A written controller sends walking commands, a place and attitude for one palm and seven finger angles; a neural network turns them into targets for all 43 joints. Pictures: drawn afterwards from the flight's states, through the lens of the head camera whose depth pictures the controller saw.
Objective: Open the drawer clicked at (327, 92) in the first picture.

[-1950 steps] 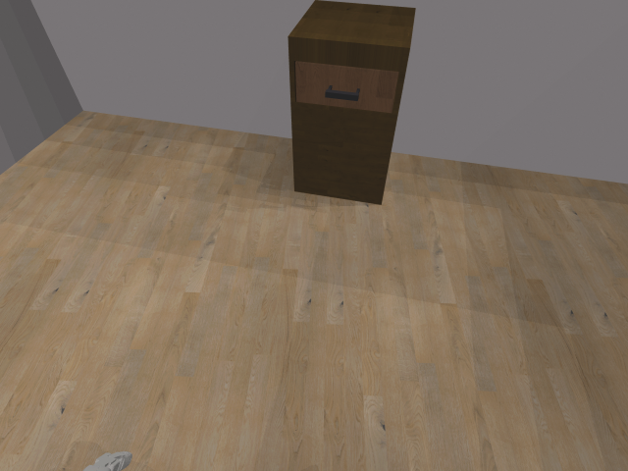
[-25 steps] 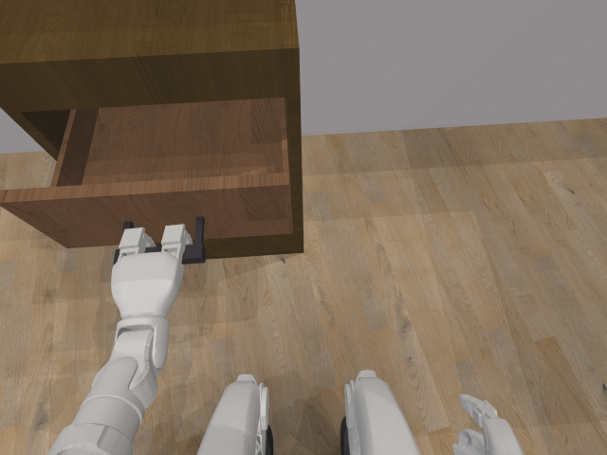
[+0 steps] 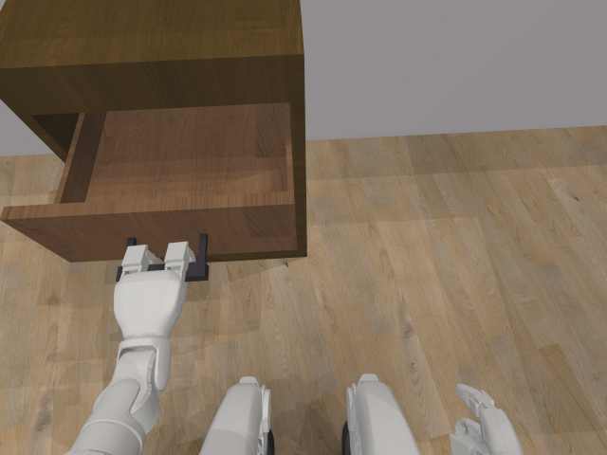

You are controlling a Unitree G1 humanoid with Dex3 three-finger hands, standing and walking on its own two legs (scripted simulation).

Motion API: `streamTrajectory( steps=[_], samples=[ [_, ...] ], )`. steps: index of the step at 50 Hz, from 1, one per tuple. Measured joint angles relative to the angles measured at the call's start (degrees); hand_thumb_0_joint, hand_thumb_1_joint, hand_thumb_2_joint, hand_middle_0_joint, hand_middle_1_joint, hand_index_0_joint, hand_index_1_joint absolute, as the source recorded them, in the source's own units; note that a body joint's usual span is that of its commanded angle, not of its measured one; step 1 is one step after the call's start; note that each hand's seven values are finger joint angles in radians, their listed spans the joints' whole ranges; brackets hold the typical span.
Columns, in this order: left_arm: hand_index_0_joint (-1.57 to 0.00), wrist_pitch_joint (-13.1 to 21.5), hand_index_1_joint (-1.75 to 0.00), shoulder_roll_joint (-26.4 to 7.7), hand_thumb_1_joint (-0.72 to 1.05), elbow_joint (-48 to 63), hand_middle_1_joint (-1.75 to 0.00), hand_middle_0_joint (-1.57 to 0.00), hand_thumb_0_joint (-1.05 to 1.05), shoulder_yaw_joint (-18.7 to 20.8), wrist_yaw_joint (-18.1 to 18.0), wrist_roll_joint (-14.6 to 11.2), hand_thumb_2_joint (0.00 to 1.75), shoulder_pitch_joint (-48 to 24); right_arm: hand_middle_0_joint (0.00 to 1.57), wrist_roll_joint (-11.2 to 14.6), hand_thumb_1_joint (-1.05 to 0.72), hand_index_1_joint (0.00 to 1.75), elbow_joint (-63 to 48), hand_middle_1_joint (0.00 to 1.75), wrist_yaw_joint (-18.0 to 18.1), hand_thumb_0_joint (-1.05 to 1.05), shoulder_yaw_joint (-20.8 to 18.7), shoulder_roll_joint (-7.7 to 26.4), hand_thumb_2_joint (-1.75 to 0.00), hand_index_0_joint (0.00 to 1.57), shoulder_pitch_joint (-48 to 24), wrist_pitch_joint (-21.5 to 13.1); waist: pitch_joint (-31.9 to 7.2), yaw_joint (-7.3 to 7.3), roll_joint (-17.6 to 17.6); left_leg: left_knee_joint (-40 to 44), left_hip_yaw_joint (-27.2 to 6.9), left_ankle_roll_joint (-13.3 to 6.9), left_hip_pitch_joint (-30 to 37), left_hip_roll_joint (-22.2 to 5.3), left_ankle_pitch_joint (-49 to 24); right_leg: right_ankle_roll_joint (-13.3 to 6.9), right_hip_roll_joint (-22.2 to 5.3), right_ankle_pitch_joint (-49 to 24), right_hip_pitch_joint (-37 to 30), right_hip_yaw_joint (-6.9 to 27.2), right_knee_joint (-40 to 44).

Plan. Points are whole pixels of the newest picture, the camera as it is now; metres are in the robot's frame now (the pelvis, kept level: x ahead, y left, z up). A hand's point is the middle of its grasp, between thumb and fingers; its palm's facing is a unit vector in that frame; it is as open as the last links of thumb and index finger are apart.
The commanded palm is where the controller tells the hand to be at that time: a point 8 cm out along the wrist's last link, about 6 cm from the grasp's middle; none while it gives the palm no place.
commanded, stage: pull the drawer open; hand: left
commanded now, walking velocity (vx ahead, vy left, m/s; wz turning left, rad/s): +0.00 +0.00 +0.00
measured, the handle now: (165, 258) +0.38 +0.22 -0.06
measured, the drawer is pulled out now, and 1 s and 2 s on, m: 0.18 0.23 0.27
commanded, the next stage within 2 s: open the thumb to release the handle in 1.84 s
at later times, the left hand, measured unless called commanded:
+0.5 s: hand (165, 323) +0.29 +0.21 -0.08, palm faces -0.05 -0.03 -1.00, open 6.3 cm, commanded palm +0.25 +0.22 -0.04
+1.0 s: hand (163, 345) +0.26 +0.21 -0.08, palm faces -0.05 -0.03 -1.00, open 6.2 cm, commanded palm +0.22 +0.21 -0.04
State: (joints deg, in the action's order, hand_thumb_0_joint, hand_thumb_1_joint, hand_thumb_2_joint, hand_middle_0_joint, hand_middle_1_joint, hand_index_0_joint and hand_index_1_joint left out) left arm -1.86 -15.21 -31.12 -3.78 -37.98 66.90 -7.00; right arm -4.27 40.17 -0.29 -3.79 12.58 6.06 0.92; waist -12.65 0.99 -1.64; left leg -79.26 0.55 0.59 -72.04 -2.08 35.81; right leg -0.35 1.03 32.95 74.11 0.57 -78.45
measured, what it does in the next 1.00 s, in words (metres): stands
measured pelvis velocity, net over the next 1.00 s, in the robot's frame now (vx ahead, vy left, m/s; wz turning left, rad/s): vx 0.00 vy -0.01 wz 0.01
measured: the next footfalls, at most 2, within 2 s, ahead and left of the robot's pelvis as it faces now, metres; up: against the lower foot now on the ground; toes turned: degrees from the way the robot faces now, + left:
none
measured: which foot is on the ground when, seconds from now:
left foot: down 0.00-1.00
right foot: down 0.00-1.00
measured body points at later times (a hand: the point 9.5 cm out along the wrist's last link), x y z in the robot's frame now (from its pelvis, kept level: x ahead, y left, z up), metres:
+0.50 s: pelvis +0.00 +0.00 +0.00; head +0.14 -0.01 +0.43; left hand +0.29 +0.21 -0.03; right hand +0.17 -0.25 -0.14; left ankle +0.01 +0.13 -0.60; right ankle +0.03 -0.12 -0.60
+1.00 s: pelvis +0.00 -0.01 +0.00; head +0.13 -0.02 +0.43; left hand +0.26 +0.21 -0.03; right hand +0.19 -0.24 -0.14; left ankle +0.01 +0.13 -0.60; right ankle +0.03 -0.12 -0.60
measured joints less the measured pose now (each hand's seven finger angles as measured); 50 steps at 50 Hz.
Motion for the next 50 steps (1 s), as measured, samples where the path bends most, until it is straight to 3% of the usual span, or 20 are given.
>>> streamTrajectory(
  steps=[50],
  samples=[
    [-0.32,0.08,-1.29,1.25,0.69,9.82,-1.27,-0.26,0.02,-1.41,-1.48,0.83,0.79,13.25,0.2,-0.46,-0.9,0.3,-1.81,0.3,0.52,0.01,0.58,-0.37,-0.9,0.2,-2.44,-0.3,-0.45,-1.46,0.32,-0.81,-0.14,0.63,0.8,0.08,0.84,-0.58,0.04,1.22,-0.38,-0.03,-1.61]
  ],
)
